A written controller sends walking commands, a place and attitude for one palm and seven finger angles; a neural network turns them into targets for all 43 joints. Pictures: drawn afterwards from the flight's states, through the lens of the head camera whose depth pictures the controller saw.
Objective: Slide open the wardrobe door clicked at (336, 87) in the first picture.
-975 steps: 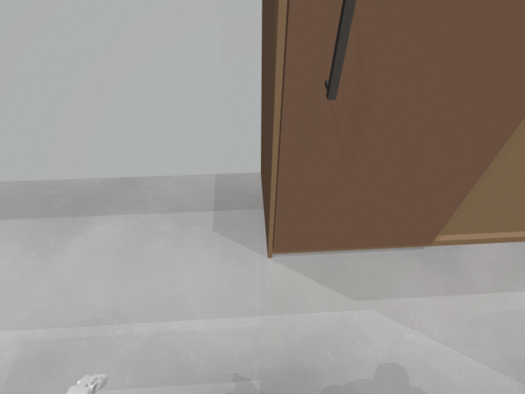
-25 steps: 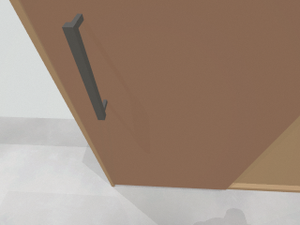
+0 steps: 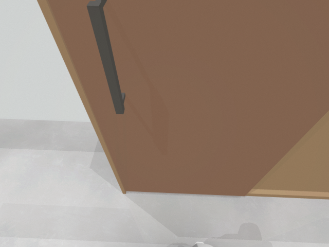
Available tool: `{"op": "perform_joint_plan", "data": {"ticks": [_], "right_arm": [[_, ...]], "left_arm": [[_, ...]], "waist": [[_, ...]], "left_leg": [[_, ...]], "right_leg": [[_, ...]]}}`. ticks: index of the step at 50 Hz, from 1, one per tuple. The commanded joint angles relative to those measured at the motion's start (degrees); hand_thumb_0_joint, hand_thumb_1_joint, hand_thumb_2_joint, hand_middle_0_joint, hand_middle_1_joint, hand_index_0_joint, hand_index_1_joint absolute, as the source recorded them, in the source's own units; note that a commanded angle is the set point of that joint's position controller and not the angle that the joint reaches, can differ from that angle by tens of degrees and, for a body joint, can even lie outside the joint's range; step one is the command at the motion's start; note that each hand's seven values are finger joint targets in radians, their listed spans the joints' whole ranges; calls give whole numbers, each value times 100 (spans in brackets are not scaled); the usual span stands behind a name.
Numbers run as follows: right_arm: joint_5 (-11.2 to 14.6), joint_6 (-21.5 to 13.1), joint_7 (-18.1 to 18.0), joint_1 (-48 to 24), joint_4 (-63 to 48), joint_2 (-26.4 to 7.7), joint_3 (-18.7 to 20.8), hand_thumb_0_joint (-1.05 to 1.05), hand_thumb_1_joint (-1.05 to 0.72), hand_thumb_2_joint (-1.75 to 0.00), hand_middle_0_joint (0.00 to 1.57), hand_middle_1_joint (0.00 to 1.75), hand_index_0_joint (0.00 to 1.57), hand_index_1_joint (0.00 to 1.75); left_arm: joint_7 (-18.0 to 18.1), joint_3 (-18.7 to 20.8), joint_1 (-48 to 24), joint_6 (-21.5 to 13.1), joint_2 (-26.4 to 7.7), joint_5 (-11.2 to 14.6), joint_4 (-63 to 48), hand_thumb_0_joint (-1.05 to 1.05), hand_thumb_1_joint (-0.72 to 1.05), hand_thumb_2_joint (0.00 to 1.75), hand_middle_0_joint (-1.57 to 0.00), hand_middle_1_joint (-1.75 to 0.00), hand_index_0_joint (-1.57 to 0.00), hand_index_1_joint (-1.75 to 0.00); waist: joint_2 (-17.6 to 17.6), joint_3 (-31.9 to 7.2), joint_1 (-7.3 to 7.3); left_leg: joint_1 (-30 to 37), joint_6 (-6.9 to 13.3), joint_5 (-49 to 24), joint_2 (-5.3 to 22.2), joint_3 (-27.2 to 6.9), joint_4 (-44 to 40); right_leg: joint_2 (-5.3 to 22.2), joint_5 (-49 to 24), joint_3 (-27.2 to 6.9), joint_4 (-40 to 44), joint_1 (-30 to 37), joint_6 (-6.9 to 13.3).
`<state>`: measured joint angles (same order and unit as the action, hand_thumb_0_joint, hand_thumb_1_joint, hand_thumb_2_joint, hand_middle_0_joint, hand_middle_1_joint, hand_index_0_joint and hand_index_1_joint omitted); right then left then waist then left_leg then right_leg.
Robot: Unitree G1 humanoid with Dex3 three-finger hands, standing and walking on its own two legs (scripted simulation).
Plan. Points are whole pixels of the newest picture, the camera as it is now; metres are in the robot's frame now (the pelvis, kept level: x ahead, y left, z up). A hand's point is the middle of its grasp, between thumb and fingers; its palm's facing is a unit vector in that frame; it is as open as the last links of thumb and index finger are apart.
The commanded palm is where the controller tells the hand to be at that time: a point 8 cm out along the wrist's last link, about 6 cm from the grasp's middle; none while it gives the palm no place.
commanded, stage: come to a stop and stand still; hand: left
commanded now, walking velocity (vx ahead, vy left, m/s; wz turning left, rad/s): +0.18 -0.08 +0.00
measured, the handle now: (112, 64) +0.45 +0.15 +0.20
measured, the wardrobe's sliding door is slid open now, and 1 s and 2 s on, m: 0.00 0.00 0.00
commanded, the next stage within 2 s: look again from close up in 1.38 s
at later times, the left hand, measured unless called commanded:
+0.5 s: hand out of the picture +0.00 +0.15 -0.18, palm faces +0.04 -0.99 -0.15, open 7.4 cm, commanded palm none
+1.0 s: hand out of the picture -0.01 +0.22 -0.17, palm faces +0.02 -0.98 -0.19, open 7.4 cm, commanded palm none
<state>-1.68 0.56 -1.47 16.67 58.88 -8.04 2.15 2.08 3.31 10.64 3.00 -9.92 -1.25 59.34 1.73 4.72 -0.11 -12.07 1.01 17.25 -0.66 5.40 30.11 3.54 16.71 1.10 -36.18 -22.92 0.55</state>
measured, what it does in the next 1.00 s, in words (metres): steps on the spot: right foot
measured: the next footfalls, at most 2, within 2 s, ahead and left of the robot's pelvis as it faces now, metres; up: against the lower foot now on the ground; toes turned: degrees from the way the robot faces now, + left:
right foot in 0.14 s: +0.05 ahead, -0.09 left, +0.00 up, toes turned +1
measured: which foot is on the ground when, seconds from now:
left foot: down 0.00-1.00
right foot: up 0.00-0.12, down 0.14-1.00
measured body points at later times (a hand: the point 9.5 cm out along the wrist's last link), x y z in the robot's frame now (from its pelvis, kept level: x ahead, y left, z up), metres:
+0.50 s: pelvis +0.02 +0.00 +0.00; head +0.02 +0.01 +0.45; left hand +0.00 +0.20 -0.16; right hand +0.04 -0.23 -0.15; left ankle -0.01 +0.11 -0.73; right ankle +0.00 -0.11 -0.73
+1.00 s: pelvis -0.01 +0.04 +0.01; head +0.00 +0.06 +0.46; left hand -0.01 +0.27 -0.15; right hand -0.01 -0.18 -0.15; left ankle -0.01 +0.11 -0.73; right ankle +0.00 -0.11 -0.73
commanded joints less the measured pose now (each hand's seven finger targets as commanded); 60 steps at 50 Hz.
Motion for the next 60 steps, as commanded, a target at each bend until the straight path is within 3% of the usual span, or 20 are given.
{"op": "perform_joint_plan", "data": {"ticks": [1,4,6,8,10,11,13,14,15,16,17,19,21,24,29,32,35,44,51,60], "right_arm": [[-13,-155,-51,-72,-281,-649,43,0,-90,-90,20,30,20,30],[-34,-132,-66,244,-131,-642,22,0,-90,-90,20,30,20,30],[-20,-127,-67,477,-8,-533,-4,0,-90,-90,20,30,20,30],[30,-195,-60,536,31,-339,-63,0,-90,-90,20,30,20,30],[48,-217,-68,578,47,-236,-90,0,-90,-90,20,30,20,30],[54,-202,-71,580,106,-255,-100,0,-90,-90,20,30,20,30],[70,-207,-66,657,223,-228,-126,0,-90,-90,20,30,20,30],[105,-220,-7,-153,-56,-727,-35,0,-90,-90,20,30,20,30],[134,-187,-6,33,-284,-470,-112,0,-90,-90,20,30,20,30],[106,-232,-12,372,-137,-202,-126,0,-90,-90,20,30,20,30],[120,-259,-33,496,-31,-225,-124,0,-90,-90,20,30,20,30],[142,-235,-50,459,30,-318,-111,0,-90,-90,20,30,20,30],[127,-220,-62,389,58,-326,-129,0,-90,-90,20,30,20,30],[116,-187,-62,308,46,-378,-137,0,-90,-90,20,30,20,30],[108,-206,-52,221,27,-529,-158,0,-90,-90,20,30,20,30],[100,-222,-43,173,-11,-594,-164,0,-90,-90,20,30,20,30],[105,-234,-36,160,-33,-639,-167,0,-90,-90,20,30,20,30],[95,-228,4,184,6,-820,-162,0,-90,-90,20,30,20,30],[114,-262,4,262,132,-772,-163,0,-90,-90,20,30,20,30],[130,-270,-27,327,279,-699,-164,0,-90,-90,20,30,20,30]], "left_arm": [[-56,-17,538,-151,-124,-70,-236,0,90,90,-20,-30,-20,-30],[-112,-118,560,-227,42,-50,-174,0,90,90,-20,-30,-20,-30],[-105,-136,626,-307,-8,-38,-128,0,90,90,-20,-30,-20,-30],[-62,-140,899,-386,-164,-8,-7,0,90,90,-20,-30,-20,-30],[-54,-137,1010,-471,-322,14,94,0,90,90,-20,-30,-20,-30],[-45,-149,965,-490,-344,40,128,0,90,90,-20,-30,-20,-30],[-39,-178,857,-498,-351,55,134,0,90,90,-20,-30,-20,-30],[201,-153,1473,-582,-506,-3,382,0,90,90,-20,-30,-20,-30],[182,-151,1237,-642,-758,-6,240,0,90,90,-20,-30,-20,-30],[156,-179,1192,-675,-630,34,173,0,90,90,-20,-30,-20,-30],[165,-221,1215,-694,-501,53,190,0,90,90,-20,-30,-20,-30],[146,-254,1198,-662,-438,72,177,0,90,90,-20,-30,-20,-30],[126,-279,1136,-619,-401,53,195,0,90,90,-20,-30,-20,-30],[99,-316,1103,-550,-338,43,204,0,90,90,-20,-30,-20,-30],[74,-340,1093,-484,-312,45,151,0,90,90,-20,-30,-20,-30],[60,-336,1097,-449,-344,35,98,0,90,90,-20,-30,-20,-30],[49,-338,1070,-441,-391,29,47,0,90,90,-20,-30,-20,-30],[24,-342,1029,-388,-453,37,-46,0,90,90,-20,-30,-20,-30],[35,-342,1091,-412,-453,38,23,0,90,90,-20,-30,-20,-30],[56,-342,1107,-392,-389,32,146,0,90,90,-20,-30,-20,-30]], "waist": [[-863,-52,266],[-710,162,119],[-397,409,67],[-299,288,79],[458,-193,6],[610,-187,-33],[405,-185,-88],[574,-245,263],[389,-488,-99],[286,-980,-164],[375,-1288,-179],[213,-1186,-139],[-159,-633,-131],[-202,-18,-100],[-302,116,-43],[-458,141,-9],[-245,61,20],[-201,86,32],[-96,-126,45],[-261,9,39]], "left_leg": [[-1350,647,1403,1377,-1632,-2067],[-714,563,1479,1228,-1520,-1787],[-572,441,1020,1012,-1386,-1445],[-407,264,-41,671,-908,-870],[-138,95,-260,448,-458,-441],[-47,30,-226,406,-372,-366],[211,-9,-512,458,-397,-524],[-165,-107,-472,614,-374,511],[-298,-163,-128,399,-301,551],[-108,-62,157,313,-303,201],[-3,-43,-208,337,-348,17],[110,-18,-559,435,-440,-71],[105,-26,-1004,517,-473,-141],[-64,5,-848,588,-624,-409],[-135,71,-767,652,-779,-728],[-228,99,-623,646,-858,-888],[-240,126,-623,666,-873,-969],[-440,161,135,688,-1089,-1381],[-228,183,-410,663,-1017,-1294],[-106,178,-794,692,-976,-1323]], "right_leg": [[-189,366,-40,-762,948,76],[-251,529,89,221,714,70],[-191,322,-162,981,787,124],[143,-207,-657,1278,960,286],[371,-907,-962,1389,1222,404],[485,-1205,-1002,1461,1179,449],[410,-1439,-880,1400,1064,422],[565,-3646,-1185,1374,1188,105],[1003,-5070,-1231,1286,1605,255],[940,-5490,-1062,903,1898,357],[761,-5569,-863,704,2140,379],[577,-4320,-791,821,1922,338],[431,-3672,-682,897,1490,306],[281,-2071,-672,1163,1011,278],[146,-889,-635,1328,947,228],[117,-651,-582,1349,1000,192],[128,-697,-518,1358,1114,157],[138,-419,-420,1330,1177,113],[209,-748,-398,1309,1304,84],[218,-833,-342,1311,1251,38]]}}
